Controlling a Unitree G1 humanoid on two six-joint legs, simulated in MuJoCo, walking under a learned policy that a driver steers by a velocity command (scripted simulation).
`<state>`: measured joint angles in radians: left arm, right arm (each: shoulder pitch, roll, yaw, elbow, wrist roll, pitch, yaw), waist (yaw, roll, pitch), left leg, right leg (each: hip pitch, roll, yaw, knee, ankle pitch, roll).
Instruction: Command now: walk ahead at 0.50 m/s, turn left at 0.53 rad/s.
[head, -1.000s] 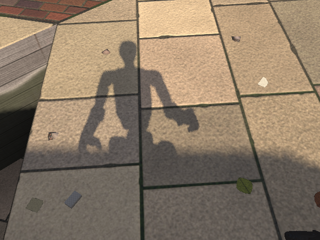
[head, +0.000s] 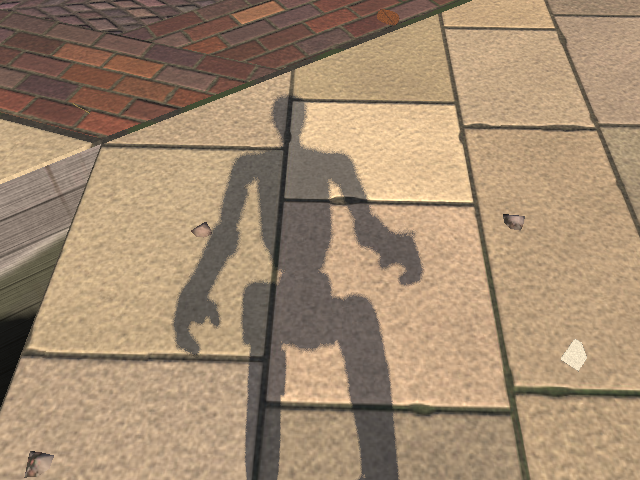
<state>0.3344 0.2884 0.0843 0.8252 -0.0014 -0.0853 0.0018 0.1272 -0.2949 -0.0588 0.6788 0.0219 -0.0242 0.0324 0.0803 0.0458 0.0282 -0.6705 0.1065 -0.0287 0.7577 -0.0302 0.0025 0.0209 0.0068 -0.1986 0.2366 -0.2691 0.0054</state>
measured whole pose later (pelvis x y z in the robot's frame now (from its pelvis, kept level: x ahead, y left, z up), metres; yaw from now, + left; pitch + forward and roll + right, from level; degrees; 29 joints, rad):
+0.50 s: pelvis +0.27 +0.07 +0.01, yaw +11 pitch +1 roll +1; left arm 0.12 0.29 0.05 0.75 -0.01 -0.08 -0.02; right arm 0.30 -0.27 -0.04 0.74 0.00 -0.07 0.00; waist -0.05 -0.05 0.03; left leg -0.04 -0.10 -0.03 0.25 -0.22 0.09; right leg -0.68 -0.11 0.03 0.67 0.11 0.03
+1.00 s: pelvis +0.57 +0.05 +0.01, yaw -4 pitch +2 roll +0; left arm 0.33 0.28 0.05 0.74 -0.02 -0.05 0.00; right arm 0.10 -0.29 -0.04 0.67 -0.02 -0.09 0.00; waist 0.06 0.03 0.04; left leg -0.65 0.08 -0.11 0.70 -0.04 -0.07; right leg -0.16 0.12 0.13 0.34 -0.21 -0.09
